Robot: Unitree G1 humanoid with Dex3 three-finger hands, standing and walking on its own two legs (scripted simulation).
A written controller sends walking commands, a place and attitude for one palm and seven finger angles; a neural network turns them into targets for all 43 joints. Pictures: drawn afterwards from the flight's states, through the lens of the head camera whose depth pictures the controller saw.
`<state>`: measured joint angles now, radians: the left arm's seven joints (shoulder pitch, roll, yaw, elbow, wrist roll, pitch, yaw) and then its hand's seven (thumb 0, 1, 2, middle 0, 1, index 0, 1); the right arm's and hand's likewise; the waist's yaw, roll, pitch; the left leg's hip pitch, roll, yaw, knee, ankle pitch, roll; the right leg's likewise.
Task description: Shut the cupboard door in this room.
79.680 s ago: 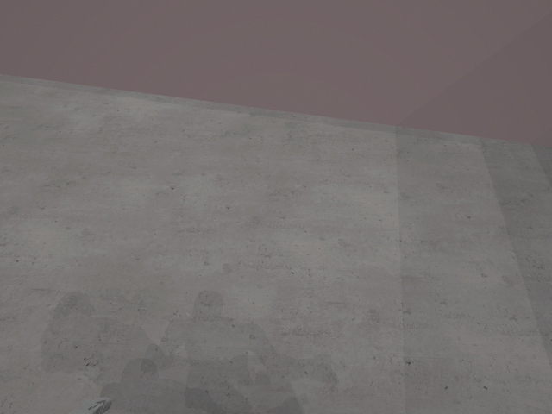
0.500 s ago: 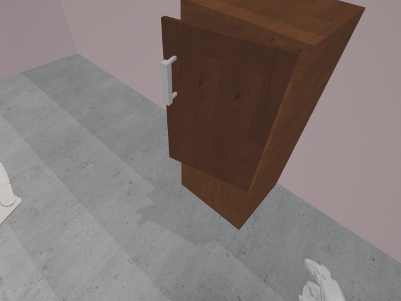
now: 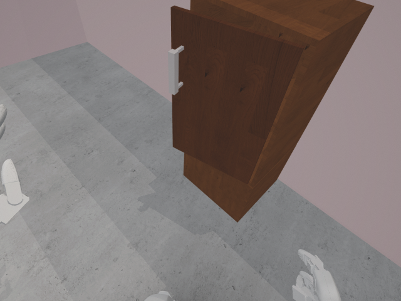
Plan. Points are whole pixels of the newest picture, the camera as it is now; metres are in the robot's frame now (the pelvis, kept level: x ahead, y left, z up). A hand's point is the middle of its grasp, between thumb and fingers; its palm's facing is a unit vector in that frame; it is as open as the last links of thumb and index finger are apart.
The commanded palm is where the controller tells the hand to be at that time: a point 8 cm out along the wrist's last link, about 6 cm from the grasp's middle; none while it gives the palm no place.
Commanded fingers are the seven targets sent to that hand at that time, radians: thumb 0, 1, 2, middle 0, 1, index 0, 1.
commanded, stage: step back with the hand held close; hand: left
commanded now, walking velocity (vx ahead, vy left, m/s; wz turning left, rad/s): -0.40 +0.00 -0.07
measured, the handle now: (177, 70) +0.77 +0.10 +0.05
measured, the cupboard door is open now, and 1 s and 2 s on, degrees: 14 14 14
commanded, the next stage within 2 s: stop stepping back and stand still in 0.32 s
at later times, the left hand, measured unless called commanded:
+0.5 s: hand (5, 262) +0.14 +0.23 +0.19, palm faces +0.29 -0.85 -0.43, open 7.4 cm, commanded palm +0.06 +0.29 +0.20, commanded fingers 0.00 0.90 0.90 -0.20 -0.30 -0.20 -0.30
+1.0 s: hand out of the picture +0.09 +0.27 +0.20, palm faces +0.27 -0.82 -0.50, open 7.4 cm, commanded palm +0.04 +0.32 +0.20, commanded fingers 0.00 0.90 0.90 -0.20 -0.30 -0.20 -0.30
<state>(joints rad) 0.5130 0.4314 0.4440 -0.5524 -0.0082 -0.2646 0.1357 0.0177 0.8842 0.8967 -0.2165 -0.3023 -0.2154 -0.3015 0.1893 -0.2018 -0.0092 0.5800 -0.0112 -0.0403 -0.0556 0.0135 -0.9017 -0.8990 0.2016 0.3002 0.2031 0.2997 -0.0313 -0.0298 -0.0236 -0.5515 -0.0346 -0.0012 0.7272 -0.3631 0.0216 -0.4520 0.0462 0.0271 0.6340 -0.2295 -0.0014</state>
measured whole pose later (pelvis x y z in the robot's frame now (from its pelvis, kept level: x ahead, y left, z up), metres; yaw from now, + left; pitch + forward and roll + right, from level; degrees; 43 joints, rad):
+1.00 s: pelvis -0.12 +0.04 +0.02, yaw -5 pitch +1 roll -2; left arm 0.64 0.49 0.43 -0.57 -0.05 -0.20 0.14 0.02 0.89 0.90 -0.21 -0.30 -0.21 -0.30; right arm 0.27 -0.14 0.04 0.60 -0.02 -0.10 -0.06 0.01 -0.90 -0.90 0.20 0.30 0.20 0.30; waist -0.06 -0.02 -0.05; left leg -0.41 0.00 0.04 0.47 -0.17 0.01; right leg -0.18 0.06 -0.04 0.45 -0.30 -0.05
